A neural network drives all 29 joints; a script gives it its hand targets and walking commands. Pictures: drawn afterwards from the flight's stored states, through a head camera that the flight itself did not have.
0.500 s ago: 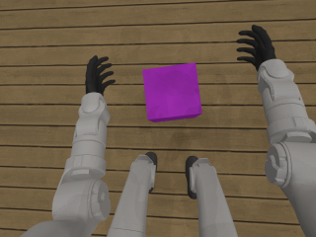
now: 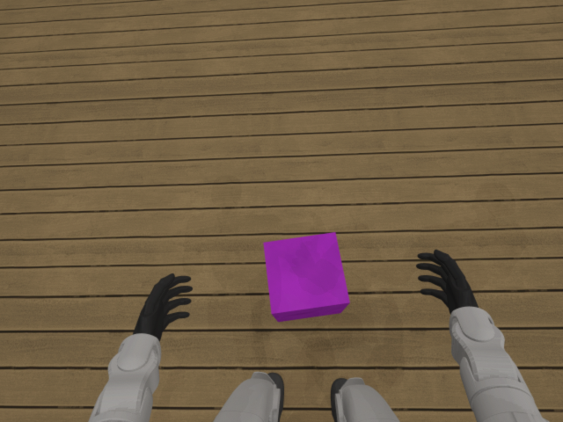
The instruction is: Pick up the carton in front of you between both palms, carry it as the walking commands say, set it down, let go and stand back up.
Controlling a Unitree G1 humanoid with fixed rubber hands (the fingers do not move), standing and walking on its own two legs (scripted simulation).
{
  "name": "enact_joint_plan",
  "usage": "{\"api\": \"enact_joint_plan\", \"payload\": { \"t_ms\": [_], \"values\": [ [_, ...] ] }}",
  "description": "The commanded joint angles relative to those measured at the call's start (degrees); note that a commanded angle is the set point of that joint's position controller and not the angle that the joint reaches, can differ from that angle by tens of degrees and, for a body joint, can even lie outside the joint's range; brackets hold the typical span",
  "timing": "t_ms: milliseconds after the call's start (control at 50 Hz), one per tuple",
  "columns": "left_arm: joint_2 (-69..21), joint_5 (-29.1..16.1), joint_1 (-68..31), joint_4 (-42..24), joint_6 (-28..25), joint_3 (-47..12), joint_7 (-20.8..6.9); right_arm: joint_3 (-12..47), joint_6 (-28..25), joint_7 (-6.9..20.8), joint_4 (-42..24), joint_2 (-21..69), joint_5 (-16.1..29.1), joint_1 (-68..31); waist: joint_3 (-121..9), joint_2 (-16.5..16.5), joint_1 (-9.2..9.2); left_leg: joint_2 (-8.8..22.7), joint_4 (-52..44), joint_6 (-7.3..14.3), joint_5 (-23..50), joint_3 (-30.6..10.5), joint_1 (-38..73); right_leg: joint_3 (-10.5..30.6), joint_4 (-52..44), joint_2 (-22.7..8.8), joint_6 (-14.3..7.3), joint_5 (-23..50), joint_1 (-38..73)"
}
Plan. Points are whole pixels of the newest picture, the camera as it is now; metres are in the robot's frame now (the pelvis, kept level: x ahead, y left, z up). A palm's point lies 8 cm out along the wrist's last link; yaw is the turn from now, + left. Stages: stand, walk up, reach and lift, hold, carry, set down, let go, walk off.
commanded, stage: let go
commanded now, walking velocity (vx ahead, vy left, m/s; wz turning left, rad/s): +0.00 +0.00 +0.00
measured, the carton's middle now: (304, 280) +0.40 +0.01 -0.62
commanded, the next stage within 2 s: stand in 0.72 s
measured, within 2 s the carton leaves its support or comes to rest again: neither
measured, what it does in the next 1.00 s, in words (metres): stands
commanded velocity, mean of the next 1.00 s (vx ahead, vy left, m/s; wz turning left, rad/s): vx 0.00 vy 0.00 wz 0.00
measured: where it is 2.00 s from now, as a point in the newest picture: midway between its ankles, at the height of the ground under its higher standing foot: outside the picture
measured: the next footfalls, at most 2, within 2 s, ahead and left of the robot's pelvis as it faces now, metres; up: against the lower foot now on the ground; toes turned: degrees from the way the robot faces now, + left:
none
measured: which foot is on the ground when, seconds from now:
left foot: down 0.00-1.00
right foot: down 0.00-1.00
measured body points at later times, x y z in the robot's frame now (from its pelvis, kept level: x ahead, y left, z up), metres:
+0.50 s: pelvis +0.01 -0.01 +0.03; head +0.02 +0.00 +0.48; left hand +0.18 +0.23 -0.04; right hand +0.18 -0.24 -0.04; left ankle -0.01 +0.11 -0.71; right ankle -0.01 -0.12 -0.71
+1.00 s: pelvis +0.01 +0.00 +0.02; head +0.02 +0.01 +0.47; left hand +0.15 +0.29 -0.07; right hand +0.15 -0.29 -0.06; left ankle -0.01 +0.11 -0.71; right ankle -0.01 -0.12 -0.71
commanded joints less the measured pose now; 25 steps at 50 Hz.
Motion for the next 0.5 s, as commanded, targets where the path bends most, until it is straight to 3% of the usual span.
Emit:
{"api": "enact_joint_plan", "payload": {
  "t_ms": [0,60,200,380,480],
  "values": [
    [4.5,-0.4,6.9,-6.6,-1.7,0.2,0.4,-0.4,-1.9,0.1,-5.8,-4.9,0.2,4.9,-22.5,-1.1,-0.67,1.1,-4.4,-2.5,34.7,-1.1,28.5,-1.6,-6.4,0.7,0.6,22.5,15.6],
    [5.1,-0.3,10.0,-7.8,-1.8,0.0,0.3,0.2,-2.3,0.4,-7.2,-5.0,0.2,9.5,-17.2,-1.5,-1.24,1.1,-8.0,-2.8,34.8,-1.1,32.4,-1.9,-10.2,0.6,0.6,23.2,20.5],
    [7.0,0.0,12.7,-8.5,-0.1,-1.1,-0.4,2.2,-0.5,1.4,-10.5,-4.7,0.9,17.4,-5.4,-2.9,-2.74,0.1,-15.6,-2.4,25.4,0.0,35.2,-1.7,-16.8,-0.1,1.2,23.0,31.6],
    [7.6,1.5,11.9,-8.2,5.1,-0.3,-0.6,3.7,4.8,3.6,-14.0,-5.2,1.6,18.0,4.6,-0.4,-2.67,0.3,-18.2,-1.7,14.5,0.6,36.2,-2.2,-19.1,-0.7,0.7,13.4,34.7],
    [7.5,2.5,11.1,-8.4,7.2,0.4,-0.8,3.7,7.0,3.8,-14.9,-5.2,1.1,17.1,7.2,-0.9,-2.53,0.3,-18.1,-1.4,12.1,1.0,36.9,-2.2,-19.1,-0.6,0.7,11.3,35.3]
  ]
}}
